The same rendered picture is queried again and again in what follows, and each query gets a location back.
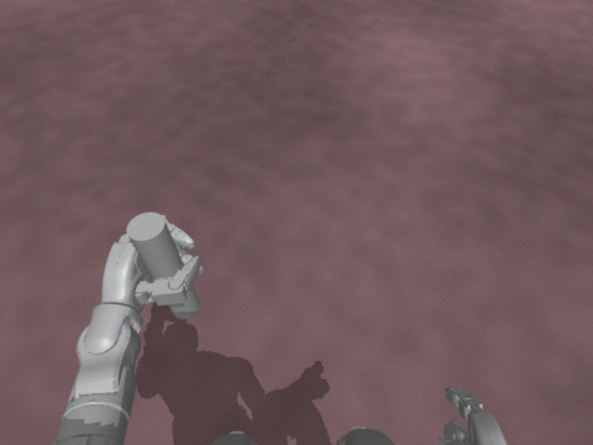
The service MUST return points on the left robot hand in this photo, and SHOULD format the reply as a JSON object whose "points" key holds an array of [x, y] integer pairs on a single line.
{"points": [[126, 279]]}

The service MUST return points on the left robot arm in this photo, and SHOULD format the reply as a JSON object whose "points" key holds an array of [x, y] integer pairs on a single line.
{"points": [[100, 403]]}

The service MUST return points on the can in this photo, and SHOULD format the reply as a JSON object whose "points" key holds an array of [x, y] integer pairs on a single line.
{"points": [[151, 237]]}

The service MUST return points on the right robot hand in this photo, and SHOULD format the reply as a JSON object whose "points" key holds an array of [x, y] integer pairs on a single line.
{"points": [[482, 427]]}

